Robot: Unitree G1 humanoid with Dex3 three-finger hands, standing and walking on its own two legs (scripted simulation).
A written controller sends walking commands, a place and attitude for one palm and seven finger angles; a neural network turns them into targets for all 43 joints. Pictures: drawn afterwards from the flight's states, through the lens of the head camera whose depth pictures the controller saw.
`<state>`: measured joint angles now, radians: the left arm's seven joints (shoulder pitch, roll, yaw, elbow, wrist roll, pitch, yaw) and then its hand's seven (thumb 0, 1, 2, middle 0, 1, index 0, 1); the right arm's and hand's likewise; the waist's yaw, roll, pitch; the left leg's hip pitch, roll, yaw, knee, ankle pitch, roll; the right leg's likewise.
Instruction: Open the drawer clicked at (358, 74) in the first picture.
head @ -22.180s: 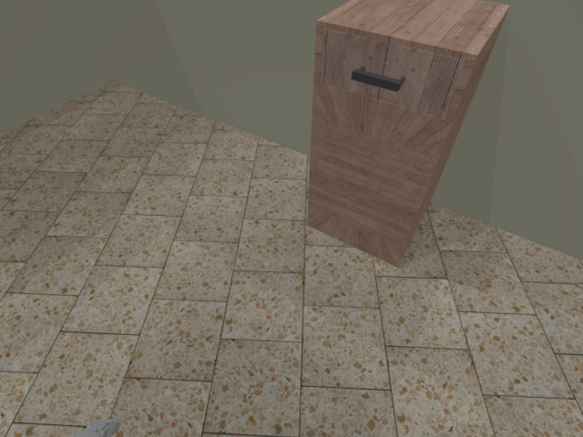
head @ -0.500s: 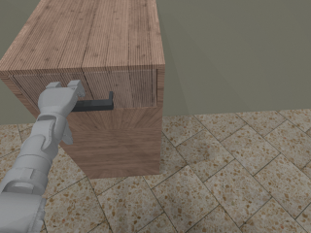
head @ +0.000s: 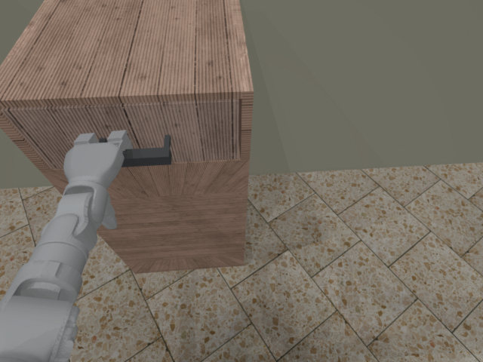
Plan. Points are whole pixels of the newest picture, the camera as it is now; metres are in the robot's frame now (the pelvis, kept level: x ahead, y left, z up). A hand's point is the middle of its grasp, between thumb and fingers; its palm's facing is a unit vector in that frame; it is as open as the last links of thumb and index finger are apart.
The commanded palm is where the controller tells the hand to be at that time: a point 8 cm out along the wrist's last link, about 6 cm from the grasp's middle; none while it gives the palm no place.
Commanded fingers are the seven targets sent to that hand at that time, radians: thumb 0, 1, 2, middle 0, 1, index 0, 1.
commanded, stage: lower the fingers behind the handle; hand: left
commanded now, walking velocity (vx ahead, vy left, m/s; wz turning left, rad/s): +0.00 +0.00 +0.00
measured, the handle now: (133, 149) +0.48 +0.22 +0.05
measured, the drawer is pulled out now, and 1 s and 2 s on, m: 0.00 0.00 0.07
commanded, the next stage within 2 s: close the thumb around the handle in 0.38 s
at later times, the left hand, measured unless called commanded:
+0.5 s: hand (108, 180) +0.42 +0.26 +0.02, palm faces -0.05 -0.04 -1.00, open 13.9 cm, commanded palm +0.40 +0.25 +0.08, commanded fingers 0.00 -0.39 0.35 -0.31 -1.21 -0.31 -1.21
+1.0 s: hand (108, 179) +0.42 +0.26 +0.02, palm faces -0.04 -0.04 -1.00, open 7.1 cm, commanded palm +0.40 +0.25 +0.08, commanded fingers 0.00 0.90 0.90 -0.40 -1.35 -0.40 -1.35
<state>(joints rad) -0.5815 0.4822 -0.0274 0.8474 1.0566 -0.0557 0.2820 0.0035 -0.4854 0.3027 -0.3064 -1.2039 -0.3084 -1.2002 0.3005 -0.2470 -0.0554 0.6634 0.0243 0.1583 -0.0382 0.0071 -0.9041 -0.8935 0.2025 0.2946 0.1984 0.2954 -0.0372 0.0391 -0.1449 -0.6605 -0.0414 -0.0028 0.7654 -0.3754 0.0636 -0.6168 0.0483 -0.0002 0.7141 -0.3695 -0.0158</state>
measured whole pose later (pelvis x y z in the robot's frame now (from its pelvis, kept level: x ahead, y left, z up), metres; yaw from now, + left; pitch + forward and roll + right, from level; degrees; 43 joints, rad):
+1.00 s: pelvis +0.01 +0.00 +0.00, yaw +0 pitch +16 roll -2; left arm -0.55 0.48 -0.02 0.82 1.05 -0.04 0.28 0.00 0.48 0.72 -0.38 -1.31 -0.37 -1.30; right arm 0.29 -0.25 -0.06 0.66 0.03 0.16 -0.04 0.01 -0.90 -0.89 0.20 0.29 0.20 0.30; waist -0.04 0.05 -0.16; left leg -0.65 -0.04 0.00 0.77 -0.39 0.06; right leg -0.61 0.05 0.01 0.71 -0.38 -0.02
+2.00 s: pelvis +0.03 +0.01 +0.00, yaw -1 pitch +13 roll -2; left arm -0.06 0.40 -0.06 0.23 1.00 0.11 0.25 0.02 0.77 0.81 -0.33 -1.35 -0.39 -1.35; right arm 0.18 -0.24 -0.03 0.59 0.00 0.12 0.00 0.01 -0.90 -0.89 0.20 0.29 0.20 0.30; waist 0.01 0.07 -0.15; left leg -0.53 -0.05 0.01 0.73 -0.42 0.07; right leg -0.49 0.04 0.01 0.68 -0.40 0.00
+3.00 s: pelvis +0.01 -0.01 +0.00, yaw -1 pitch +8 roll -1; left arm 0.36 0.37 -0.03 -0.07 1.00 0.09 0.30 0.02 0.75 0.78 -0.36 -1.35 -0.41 -1.35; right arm 0.11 -0.22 0.00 0.60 -0.02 0.09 0.00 0.01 -0.90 -0.89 0.20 0.29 0.20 0.30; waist 0.06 0.06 -0.12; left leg -0.47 -0.04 0.02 0.74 -0.40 0.05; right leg -0.45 0.05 0.01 0.73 -0.41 -0.03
